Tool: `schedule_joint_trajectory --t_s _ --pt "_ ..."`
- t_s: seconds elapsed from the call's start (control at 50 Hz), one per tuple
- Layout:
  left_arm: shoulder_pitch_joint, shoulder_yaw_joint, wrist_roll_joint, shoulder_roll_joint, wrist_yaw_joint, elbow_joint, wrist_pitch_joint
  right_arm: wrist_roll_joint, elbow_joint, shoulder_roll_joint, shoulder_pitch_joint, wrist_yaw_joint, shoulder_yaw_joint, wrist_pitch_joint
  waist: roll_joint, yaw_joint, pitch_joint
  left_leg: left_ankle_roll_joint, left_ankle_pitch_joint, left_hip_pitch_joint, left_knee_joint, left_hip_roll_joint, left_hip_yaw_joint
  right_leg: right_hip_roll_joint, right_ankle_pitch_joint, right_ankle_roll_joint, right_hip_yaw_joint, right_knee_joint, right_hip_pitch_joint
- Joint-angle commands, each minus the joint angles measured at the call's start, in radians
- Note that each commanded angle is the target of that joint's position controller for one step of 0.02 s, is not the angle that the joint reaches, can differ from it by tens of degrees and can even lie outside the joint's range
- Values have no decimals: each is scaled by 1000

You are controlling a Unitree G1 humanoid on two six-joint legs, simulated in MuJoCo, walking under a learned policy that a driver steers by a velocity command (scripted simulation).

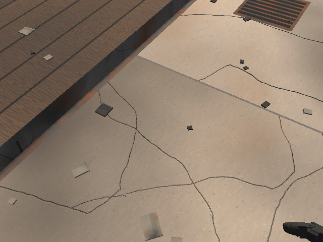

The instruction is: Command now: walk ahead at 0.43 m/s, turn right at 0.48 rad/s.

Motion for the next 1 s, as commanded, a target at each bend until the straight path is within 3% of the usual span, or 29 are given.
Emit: schedule_joint_trajectory --t_s 0.02,0.04,0.06,0.08,0.1,0.12,0.14,0.16,0.18,0.24,0.3,0.36,0.4,0.42,0.44,0.46,0.48,0.5,0.58,0.66,1.0 --pt "-2 36 7 145 14 -50 5 -6 -66 -129 -10 7 -35 -31 -165 -53 -25 35 -53 132 -46 -25 28 -244 372 -105 202 40 -5" --pt "-12 29 9 124 16 -58 10 -19 -44 -142 66 5 -42 -38 -159 -91 -68 63 2 238 -95 -30 52 -199 480 -73 177 138 4" --pt "-18 14 18 83 15 -79 8 -44 -35 -183 165 3 -51 -45 -116 -132 -183 118 200 452 -42 74 -17 -142 452 -32 131 324 -65" --pt "99 -2 27 38 18 -84 2 -60 -27 -244 270 0 -63 -39 95 -117 -330 251 504 795 32 295 -269 -22 32 38 37 640 -325" --pt "205 -7 7 60 14 -83 -5 -26 6 -238 325 9 -68 -17 316 -99 -435 377 424 919 -33 438 -574 20 -378 77 13 877 -516" --pt "160 12 -3 146 15 -62 3 -5 -19 -159 281 12 -46 -7 156 -118 -341 340 273 823 -64 393 -516 -37 -331 90 59 963 -572" --pt "51 19 -2 167 18 -81 16 -9 -35 -117 218 10 -30 5 67 -127 -231 298 254 696 -72 344 -367 -65 -268 99 20 963 -590" --pt "-8 19 9 155 22 -90 29 -18 -36 -87 165 13 -15 11 9 -113 -152 282 312 561 -96 292 -264 -95 -228 107 -4 904 -564" --pt "-23 18 17 133 23 -99 40 -24 -28 -64 130 14 -4 13 14 -83 -119 268 334 465 -116 259 -203 -134 -194 105 -10 815 -509" --pt "3 -3 18 50 24 -97 56 -33 0 -88 83 14 -8 19 96 -39 -114 264 448 321 -169 183 -59 -143 -120 121 -90 554 -318" --pt "-30 -11 22 47 24 -98 58 -17 22 -124 83 4 -18 32 95 -50 -175 268 453 338 -171 189 -25 -143 30 124 -114 369 -205" --pt "-70 -6 23 67 20 -98 72 -6 42 -126 87 2 -13 50 78 -55 -152 246 169 317 -177 184 -27 -135 124 105 -133 222 -122" --pt "-95 -4 36 69 18 -100 76 2 55 -101 96 4 -1 59 62 -47 -104 189 -116 263 -170 141 -24 -130 214 72 -137 69 -39" --pt "-115 -1 47 93 21 -116 76 -6 67 -73 127 6 11 58 26 -55 -89 136 -247 225 -155 112 -21 -185 293 47 -72 28 8" --pt "-127 5 48 140 28 -134 77 -26 70 -57 161 9 17 56 -60 -92 -88 89 -367 186 -97 51 25 -267 402 12 3 33 41" --pt "-163 7 39 150 26 -116 78 -22 82 -29 228 7 22 59 -189 -152 -90 57 -394 251 -98 -7 94 -272 223 -26 9 34 -61" --pt "-187 -1 36 95 16 -126 73 -26 88 -59 184 2 19 65 -163 -116 -50 37 -340 299 -80 -10 105 -223 88 -9 -15 17 -137" --pt "-186 -8 44 73 11 -120 67 -22 87 -77 157 -2 14 71 -143 -103 -20 37 -309 294 -74 -8 103 -200 74 15 -31 18 -158" --pt "-159 -7 35 81 10 -99 42 -18 110 -84 169 -13 13 80 -100 -98 -38 47 -199 312 -54 11 88 -178 283 37 -59 78 -113" --pt "-165 -7 32 79 12 -85 41 -11 133 -83 158 -15 11 83 -73 -96 -60 43 -134 341 -34 16 88 -172 377 31 -67 105 -88" --pt "-172 -11 28 66 17 49 43 -7 234 -88 155 -40 8 113 -46 -101 -25 37 -154 376 -50 17 87 -144 322 40 -102 75 -93"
